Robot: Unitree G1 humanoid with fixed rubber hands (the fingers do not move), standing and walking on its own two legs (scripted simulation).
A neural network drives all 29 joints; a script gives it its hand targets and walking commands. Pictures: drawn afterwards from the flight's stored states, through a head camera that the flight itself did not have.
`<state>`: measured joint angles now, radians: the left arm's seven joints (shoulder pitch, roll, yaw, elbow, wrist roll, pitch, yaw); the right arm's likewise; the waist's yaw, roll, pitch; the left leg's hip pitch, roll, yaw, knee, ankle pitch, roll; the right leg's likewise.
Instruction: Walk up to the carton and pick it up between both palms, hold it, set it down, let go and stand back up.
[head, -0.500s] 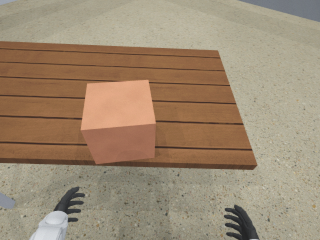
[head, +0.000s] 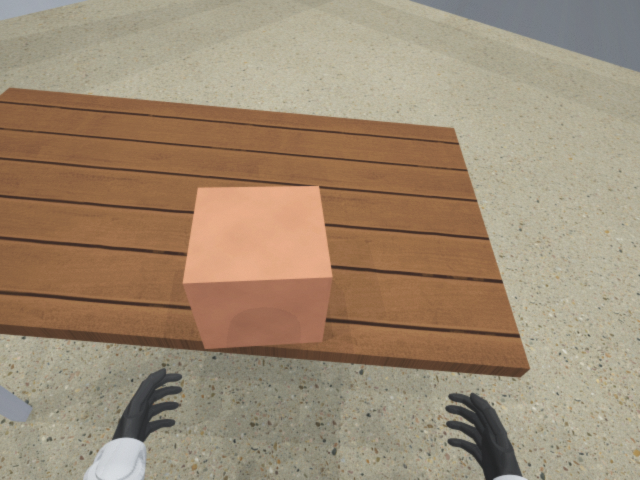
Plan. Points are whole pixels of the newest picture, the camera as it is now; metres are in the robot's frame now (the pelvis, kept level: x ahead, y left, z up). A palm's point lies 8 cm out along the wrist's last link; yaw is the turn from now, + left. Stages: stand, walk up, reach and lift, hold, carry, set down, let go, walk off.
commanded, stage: reach and lift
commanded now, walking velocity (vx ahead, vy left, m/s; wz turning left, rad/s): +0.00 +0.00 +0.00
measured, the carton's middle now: (262, 267) +0.41 +0.11 -0.01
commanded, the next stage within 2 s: none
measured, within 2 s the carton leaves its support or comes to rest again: neither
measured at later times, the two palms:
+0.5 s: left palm (133, 381) +0.22 +0.24 -0.01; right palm (474, 387) +0.24 -0.18 +0.00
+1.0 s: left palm (141, 315) +0.29 +0.24 +0.04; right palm (449, 307) +0.33 -0.14 +0.05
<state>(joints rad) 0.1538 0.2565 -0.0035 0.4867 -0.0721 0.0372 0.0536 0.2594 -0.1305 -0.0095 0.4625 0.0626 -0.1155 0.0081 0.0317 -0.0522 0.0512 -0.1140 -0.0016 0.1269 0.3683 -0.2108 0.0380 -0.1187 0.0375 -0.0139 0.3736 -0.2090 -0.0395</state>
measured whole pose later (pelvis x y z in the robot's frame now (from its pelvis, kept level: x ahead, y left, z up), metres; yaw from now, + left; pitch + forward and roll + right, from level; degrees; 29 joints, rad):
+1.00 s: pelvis +0.00 -0.01 +0.00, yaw +2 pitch -1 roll +0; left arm -0.22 0.24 0.08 0.43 -0.17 0.08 0.03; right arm -0.23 -0.13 0.07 0.46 0.23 -0.01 -0.13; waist 0.06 -0.05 0.03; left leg -0.16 0.00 0.09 0.38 -0.20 0.03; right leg -0.14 0.04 -0.05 0.36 -0.20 -0.05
